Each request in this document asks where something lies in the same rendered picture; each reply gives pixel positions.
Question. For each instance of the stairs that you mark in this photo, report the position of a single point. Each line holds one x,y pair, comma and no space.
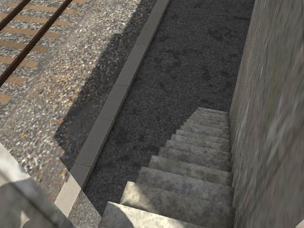
189,183

